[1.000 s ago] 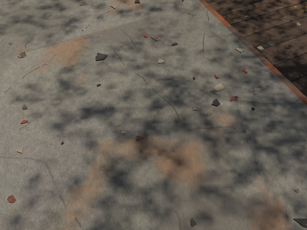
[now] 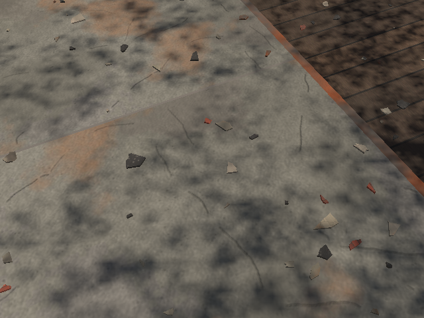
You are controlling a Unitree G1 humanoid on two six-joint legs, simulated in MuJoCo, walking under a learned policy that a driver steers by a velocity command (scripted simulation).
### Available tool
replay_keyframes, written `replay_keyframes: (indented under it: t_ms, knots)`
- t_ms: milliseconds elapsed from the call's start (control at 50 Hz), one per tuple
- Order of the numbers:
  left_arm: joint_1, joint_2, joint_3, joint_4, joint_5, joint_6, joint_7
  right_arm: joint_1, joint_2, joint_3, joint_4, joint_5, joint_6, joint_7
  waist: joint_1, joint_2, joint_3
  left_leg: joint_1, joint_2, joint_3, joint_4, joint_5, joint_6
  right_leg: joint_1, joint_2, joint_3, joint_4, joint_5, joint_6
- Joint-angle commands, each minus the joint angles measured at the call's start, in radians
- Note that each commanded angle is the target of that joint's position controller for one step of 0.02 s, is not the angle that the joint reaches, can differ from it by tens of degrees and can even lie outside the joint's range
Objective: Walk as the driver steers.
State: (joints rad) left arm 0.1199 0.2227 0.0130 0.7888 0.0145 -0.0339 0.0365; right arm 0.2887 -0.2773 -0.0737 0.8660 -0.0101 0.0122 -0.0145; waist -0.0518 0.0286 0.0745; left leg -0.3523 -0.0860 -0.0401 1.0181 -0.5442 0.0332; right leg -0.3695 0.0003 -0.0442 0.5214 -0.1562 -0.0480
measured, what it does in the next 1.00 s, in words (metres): steps on the spot, turning left: left foot, then right foot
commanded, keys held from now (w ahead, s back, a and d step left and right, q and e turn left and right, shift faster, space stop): q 0.68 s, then no key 0.32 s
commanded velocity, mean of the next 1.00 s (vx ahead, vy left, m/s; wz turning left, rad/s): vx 0.02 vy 0.00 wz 0.48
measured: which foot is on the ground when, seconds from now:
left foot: up 0.00-0.30, down 0.32-0.84, up 0.86-1.00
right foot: down 0.00-0.32, up 0.34-0.82, down 0.84-1.00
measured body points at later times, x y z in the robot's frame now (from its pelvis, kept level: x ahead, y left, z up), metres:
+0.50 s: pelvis -0.01 +0.03 +0.01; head +0.00 +0.07 +0.46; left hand +0.01 +0.33 -0.13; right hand +0.17 -0.21 -0.09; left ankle -0.03 +0.11 -0.73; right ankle +0.04 -0.11 -0.66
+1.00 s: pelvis -0.01 +0.00 +0.01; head +0.02 -0.02 +0.46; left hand -0.03 +0.29 -0.09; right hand +0.22 -0.19 -0.12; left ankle -0.09 +0.09 -0.68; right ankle +0.04 -0.08 -0.73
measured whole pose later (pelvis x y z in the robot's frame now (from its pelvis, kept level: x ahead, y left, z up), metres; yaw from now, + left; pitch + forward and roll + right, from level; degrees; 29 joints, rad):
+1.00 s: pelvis -0.01 +0.00 +0.01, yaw +29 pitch +0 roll +1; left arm 0.19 0.23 0.01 0.75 0.02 0.01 0.03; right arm 0.21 -0.30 -0.06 0.76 -0.02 0.06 0.01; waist 0.00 0.05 0.05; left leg -0.35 -0.12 -0.14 0.86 -0.43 -0.02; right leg -0.20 0.02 0.01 0.42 -0.21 -0.04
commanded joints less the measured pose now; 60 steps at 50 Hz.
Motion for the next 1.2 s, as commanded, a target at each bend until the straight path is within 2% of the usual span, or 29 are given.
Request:
replay_keyframes:
  t_ms: [20,80,160,240,280,300,320,340,360,380,400,420,460,500,660,760,800,820,840,860,880,920,980,1060,1100,1140,1160,1180,1200]
  knots:
    - [0.042,0.111,0.028,-0.054,0.006,0.012,0.019,0.052,-0.076,-0.026,-0.053,-0.014,0.034,0.012,0.019,-0.155,-0.117,-0.137,0.077,-0.003,0.156,0.051,-0.046,0.185,-0.280,0.216,-0.224,0.366,-0.163]
    - [0.054,0.126,0.035,-0.052,0.013,0.011,0.016,0.054,-0.066,-0.023,-0.064,-0.007,0.058,0.022,0.017,-0.156,-0.139,-0.104,0.065,0.028,0.126,0.097,-0.071,0.164,-0.262,0.129,-0.230,0.343,-0.172]
    - [0.054,0.150,0.047,-0.051,0.017,0.019,0.007,-0.024,-0.055,-0.010,-0.110,-0.008,0.075,0.041,0.038,-0.176,-0.134,-0.070,0.098,0.052,-0.053,0.123,-0.064,0.152,-0.282,0.083,-0.252,0.126,-0.171]
    - [0.061,0.193,0.066,-0.050,0.024,0.033,-0.009,-0.068,-0.070,-0.005,-0.151,0.000,0.073,0.055,0.058,-0.194,-0.141,0.032,0.092,0.105,-0.224,0.105,-0.031,0.131,-0.310,0.053,-0.226,0.034,-0.154]
    - [0.057,0.215,0.076,-0.049,0.017,0.041,-0.013,-0.049,-0.069,-0.005,-0.158,0.002,0.064,0.058,0.041,-0.181,-0.146,0.101,0.083,0.128,-0.347,0.143,-0.005,0.119,-0.318,0.031,-0.179,0.026,-0.123]
    - [0.056,0.220,0.080,-0.047,0.012,0.047,-0.014,-0.011,-0.070,-0.006,-0.149,0.001,0.056,0.057,0.019,-0.153,-0.146,0.180,0.069,0.133,-0.461,0.207,0.014,0.076,-0.306,-0.003,-0.124,0.006,-0.082]
    - [0.089,0.204,0.082,-0.035,0.013,0.055,-0.017,0.017,-0.094,-0.012,-0.140,-0.006,0.045,0.051,0.012,-0.058,-0.119,0.237,0.089,0.047,-0.603,0.259,0.034,0.005,-0.271,-0.055,-0.015,-0.079,-0.012]
    - [0.137,0.129,0.069,-0.048,0.018,0.066,-0.027,0.011,-0.187,-0.027,-0.158,-0.017,0.033,0.037,0.036,0.228,-0.081,0.275,0.341,-0.317,-0.775,0.299,0.088,-0.182,-0.138,-0.163,0.265,-0.357,0.077]
    - [0.029,0.130,0.063,-0.112,0.019,0.084,-0.007,0.024,-0.307,-0.059,-0.178,-0.021,0.033,0.030,-0.009,0.266,-0.005,0.115,0.492,-0.522,-0.807,0.466,0.220,-0.288,-0.007,-0.039,0.399,-0.481,0.098]
    - [-0.008,0.142,0.064,-0.115,0.011,0.092,-0.005,0.028,-0.253,-0.051,-0.163,-0.021,0.033,0.020,0.003,0.144,0.005,0.099,0.432,-0.424,-0.783,0.501,0.232,-0.255,-0.040,0.049,0.500,-0.402,0.092]
    - [0.022,0.138,0.065,-0.101,-0.003,0.089,-0.011,-0.035,-0.207,-0.036,-0.171,-0.011,0.032,0.013,0.047,0.120,0.005,0.089,0.358,-0.332,-0.767,0.485,0.204,-0.242,-0.042,0.070,0.511,-0.307,0.083]
    - [0.055,0.147,0.069,-0.078,-0.003,0.078,-0.015,-0.100,-0.183,-0.031,-0.186,-0.010,0.034,0.012,0.075,0.108,-0.011,0.114,0.292,-0.273,-0.754,0.483,0.170,-0.231,-0.039,0.076,0.508,-0.237,0.077]
    - [0.100,0.166,0.078,-0.051,0.019,0.070,-0.024,-0.116,-0.147,-0.022,-0.204,0.001,0.026,0.012,0.075,0.107,-0.089,0.192,0.250,-0.231,-0.713,0.659,0.170,-0.214,-0.022,0.064,0.563,-0.190,0.080]
    - [0.088,0.153,0.076,-0.061,0.011,0.072,-0.028,-0.072,-0.150,-0.024,-0.197,0.008,0.020,0.016,0.061,0.065,-0.121,0.251,0.254,-0.245,-0.694,0.716,0.179,-0.222,-0.018,0.071,0.560,-0.189,0.090]
    - [0.014,0.141,0.060,-0.113,0.000,0.075,-0.014,0.005,-0.186,-0.042,-0.195,-0.006,0.025,0.013,0.007,0.093,-0.108,0.280,0.259,-0.388,-0.665,0.631,0.216,-0.179,0.011,0.096,0.324,-0.255,0.088]
    - [0.065,0.141,0.051,-0.116,-0.015,0.064,-0.006,-0.049,-0.177,-0.038,-0.204,-0.012,0.030,0.021,0.030,0.106,-0.136,0.195,0.235,-0.420,-0.629,0.726,0.179,0.021,0.042,0.076,0.163,-0.262,0.052]
    - [0.119,0.126,0.045,-0.103,-0.013,0.056,-0.001,-0.086,-0.166,-0.031,-0.201,-0.003,0.034,0.018,0.070,0.092,-0.135,0.140,0.201,-0.419,-0.598,0.688,0.132,0.156,0.049,0.065,-0.035,-0.156,0.033]
    - [0.141,0.130,0.044,-0.097,-0.005,0.048,0.005,-0.093,-0.148,-0.024,-0.201,0.005,0.033,0.014,0.085,0.063,-0.130,0.079,0.167,-0.407,-0.573,0.568,0.086,0.250,0.016,0.093,-0.175,-0.061,0.019]
    - [0.122,0.189,0.050,-0.111,0.014,0.041,0.013,-0.058,-0.091,-0.007,-0.205,0.006,0.028,0.012,0.056,-0.095,-0.133,0.000,0.087,-0.317,-0.455,0.341,0.027,0.306,-0.167,0.285,-0.286,-0.095,-0.018]
    - [0.042,0.274,0.062,-0.142,0.012,0.042,0.007,-0.012,-0.075,-0.003,-0.210,0.007,0.024,0.006,0.018,-0.242,-0.101,-0.114,-0.096,-0.135,-0.339,0.046,-0.009,0.280,-0.358,0.511,-0.318,0.090,-0.115]
    - [0.073,0.245,0.062,-0.123,0.013,0.042,-0.001,-0.030,-0.144,-0.021,-0.191,-0.017,0.030,0.001,0.051,-0.201,-0.106,-0.042,-0.042,-0.117,-0.160,-0.033,-0.021,0.168,-0.391,0.508,-0.284,0.137,-0.209]
    - [-0.005,0.150,0.033,-0.123,0.002,0.036,-0.012,-0.023,-0.135,-0.024,-0.157,-0.007,0.036,0.009,0.009,-0.131,-0.054,-0.007,-0.024,-0.131,-0.067,0.074,-0.036,0.114,-0.259,0.343,-0.272,0.140,-0.170]
    - [0.008,0.143,0.029,-0.103,0.002,0.032,-0.006,-0.015,-0.101,-0.009,-0.130,-0.007,0.043,0.023,0.023,-0.179,-0.071,-0.014,-0.021,-0.093,-0.124,0.105,-0.066,0.210,-0.177,0.231,-0.226,0.281,-0.133]
    - [0.075,0.162,0.034,-0.058,0.005,0.038,-0.015,-0.072,-0.061,0.017,-0.117,0.006,0.047,0.014,0.072,-0.199,-0.100,0.072,0.021,-0.008,-0.395,0.086,-0.070,0.288,-0.179,0.237,-0.174,0.317,-0.140]
    - [0.079,0.173,0.039,-0.039,0.003,0.046,-0.018,-0.050,-0.060,0.021,-0.090,0.012,0.043,0.004,0.057,-0.199,-0.100,0.149,0.021,0.022,-0.577,0.199,-0.053,0.281,-0.167,0.242,-0.143,0.337,-0.123]
    - [0.090,0.161,0.037,-0.025,-0.001,0.042,-0.018,-0.036,-0.083,0.024,-0.066,-0.003,0.026,-0.008,0.045,-0.142,-0.114,0.309,0.079,-0.054,-0.748,0.430,-0.028,0.195,-0.155,0.244,-0.125,0.295,-0.054]
    - [0.097,0.141,0.031,-0.033,-0.002,0.034,-0.024,-0.037,-0.127,0.021,-0.067,-0.018,0.013,-0.015,0.063,-0.061,-0.144,0.375,0.183,-0.159,-0.726,0.528,-0.009,0.139,-0.125,0.213,-0.097,0.209,-0.019]
    - [0.101,0.106,0.023,-0.024,-0.014,0.034,-0.027,-0.098,-0.136,0.022,-0.049,-0.004,0.009,-0.012,0.107,0.080,-0.101,0.238,0.211,-0.178,-0.683,0.565,0.033,0.193,-0.048,0.143,-0.166,0.034,0.000]
    - [0.079,0.126,0.025,0.001,-0.004,0.038,-0.022,-0.124,-0.087,0.035,-0.054,-0.003,0.001,-0.005,0.082,0.048,-0.087,0.200,0.204,-0.177,-0.691,0.496,0.036,0.244,-0.044,0.139,-0.171,0.011,0.012]
Next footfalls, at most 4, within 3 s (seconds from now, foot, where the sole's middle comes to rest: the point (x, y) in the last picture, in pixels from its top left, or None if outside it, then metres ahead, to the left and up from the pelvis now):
0.32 left None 0.01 0.12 -0.77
0.84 right None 0.08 -0.06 -0.77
1.14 left None -0.07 0.11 -0.77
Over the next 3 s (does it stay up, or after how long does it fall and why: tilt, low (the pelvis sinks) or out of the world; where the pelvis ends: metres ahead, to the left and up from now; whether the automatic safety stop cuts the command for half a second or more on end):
stays up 0.14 0.05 0.01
